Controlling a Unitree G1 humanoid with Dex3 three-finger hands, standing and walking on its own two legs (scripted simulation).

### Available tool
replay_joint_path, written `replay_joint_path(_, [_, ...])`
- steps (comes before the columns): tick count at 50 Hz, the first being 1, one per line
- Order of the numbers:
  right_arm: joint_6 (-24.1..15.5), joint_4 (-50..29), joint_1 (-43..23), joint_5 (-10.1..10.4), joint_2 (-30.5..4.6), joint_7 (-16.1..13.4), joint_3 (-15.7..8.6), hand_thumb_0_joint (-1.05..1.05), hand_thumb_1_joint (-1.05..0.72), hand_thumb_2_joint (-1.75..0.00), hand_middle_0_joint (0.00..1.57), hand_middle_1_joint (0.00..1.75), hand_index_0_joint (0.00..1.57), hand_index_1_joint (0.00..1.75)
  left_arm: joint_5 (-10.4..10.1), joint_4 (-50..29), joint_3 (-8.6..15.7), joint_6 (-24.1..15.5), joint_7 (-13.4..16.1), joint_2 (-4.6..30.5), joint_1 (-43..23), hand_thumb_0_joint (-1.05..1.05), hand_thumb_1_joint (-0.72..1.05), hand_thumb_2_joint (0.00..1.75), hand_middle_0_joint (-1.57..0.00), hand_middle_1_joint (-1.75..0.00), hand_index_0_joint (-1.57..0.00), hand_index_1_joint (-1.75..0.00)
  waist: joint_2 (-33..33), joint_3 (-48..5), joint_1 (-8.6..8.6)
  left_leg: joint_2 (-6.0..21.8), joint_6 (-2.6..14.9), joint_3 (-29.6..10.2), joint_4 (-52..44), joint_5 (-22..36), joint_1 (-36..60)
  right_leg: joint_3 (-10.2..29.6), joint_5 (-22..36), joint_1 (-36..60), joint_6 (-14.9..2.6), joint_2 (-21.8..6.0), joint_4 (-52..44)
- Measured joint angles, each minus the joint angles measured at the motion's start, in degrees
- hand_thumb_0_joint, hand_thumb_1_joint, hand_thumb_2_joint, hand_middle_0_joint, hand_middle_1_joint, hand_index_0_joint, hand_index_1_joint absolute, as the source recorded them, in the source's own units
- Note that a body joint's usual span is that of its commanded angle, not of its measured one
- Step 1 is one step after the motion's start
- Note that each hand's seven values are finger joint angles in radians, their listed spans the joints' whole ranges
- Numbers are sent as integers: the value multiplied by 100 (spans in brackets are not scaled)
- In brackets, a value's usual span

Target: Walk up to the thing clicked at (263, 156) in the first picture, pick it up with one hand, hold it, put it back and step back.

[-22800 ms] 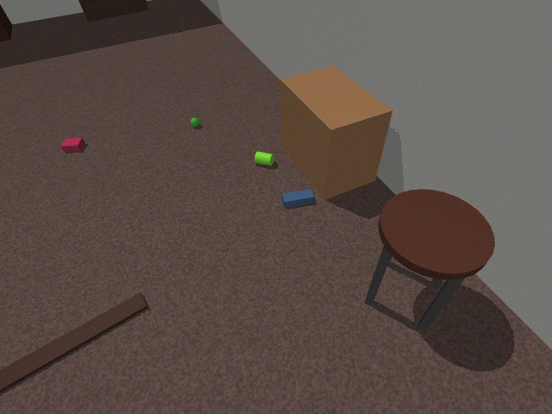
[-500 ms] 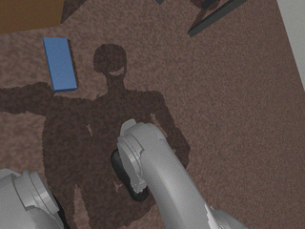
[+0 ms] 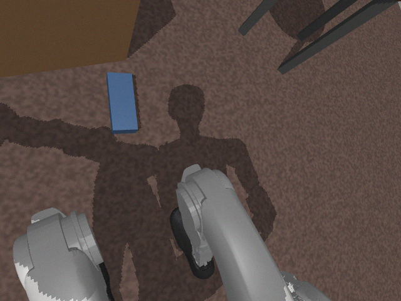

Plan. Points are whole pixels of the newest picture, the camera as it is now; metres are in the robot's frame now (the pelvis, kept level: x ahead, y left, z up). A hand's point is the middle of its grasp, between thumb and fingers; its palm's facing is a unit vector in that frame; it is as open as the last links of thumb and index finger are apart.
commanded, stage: settle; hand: left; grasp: from above
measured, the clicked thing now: out of the picture +0.45 +0.39 -0.25
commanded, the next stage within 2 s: lift in 0.16 s
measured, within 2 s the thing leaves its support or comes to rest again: neither
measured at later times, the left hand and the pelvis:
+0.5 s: hand out of the picture +0.43 +0.37 -0.14, palm faces -0.18 -0.37 -0.91, open 9.1 cm; pelvis +0.01 -0.01 +0.01, yaw +5 degrees
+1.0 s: hand out of the picture +0.35 +0.35 +0.03, palm faces -0.21 -0.33 -0.92, open 9.2 cm; pelvis +0.00 -0.02 +0.12, yaw +10 degrees
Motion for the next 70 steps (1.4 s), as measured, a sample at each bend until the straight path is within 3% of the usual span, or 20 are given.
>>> replay_joint_path(13, [108,268,-31,135,94,-158,-385,1,-90,-90,20,30,20,30,18,-159,-106,199,-313,-569,1,-1,16,23,-83,-27,-87,-28,251,-457,257,-36,-18,296,-112,73,-85,241,-50,-196,-55,-98,142])
replay_joint_path(20, [289,399,-9,195,171,-261,-574,1,-91,-90,20,30,20,30,-95,-427,-86,334,-514,-849,91,-1,15,24,-82,-31,-86,-31,379,-636,376,-36,-70,402,-231,65,-52,329,-87,-249,-100,-132,146])
replay_joint_path(28, [598,491,18,401,257,-318,-856,1,-91,-90,20,30,20,30,-104,-959,-180,356,-957,-1316,478,-1,15,24,-81,-34,-85,-34,603,-969,629,-19,-87,546,-500,48,171,440,-134,-107,-154,-165,-1])
replay_joint_path(38, [838,537,12,612,355,-535,-1219,1,-92,-90,20,30,20,30,-151,-1536,-458,380,-1255,-1949,1158,-1,16,22,-80,-35,-84,-35,815,-1478,1017,-19,-70,754,-1197,184,749,590,-59,409,-201,-235,-564])
replay_joint_path(49, [971,519,-47,852,424,-1061,-1337,1,-91,-90,20,30,20,30,-344,-2599,-922,696,-1427,-2505,2094,0,16,23,-78,-38,-82,-38,831,-1858,1296,-4,-68,867,-2436,388,1908,642,128,1545,-261,-297,-1755])
replay_joint_path(60, [1039,589,-140,1070,540,-1666,-1295,1,-91,-90,20,30,20,30,-592,-3224,-1400,1254,-1409,-2950,2802,-1,15,24,-78,-39,-82,-38,738,-1898,1366,25,-85,957,-4069,629,3678,672,373,3292,-327,-339,-3365])
replay_joint_path(70, [1027,856,-49,1184,641,-1987,-1283,1,-90,-90,20,30,20,30,-846,-3235,-1716,1559,-1223,-3353,3147,-1,16,25,-78,-38,-82,-38,695,-1810,1460,61,-111,1038,-5699,874,5614,707,624,5202,-388,-355,-4971])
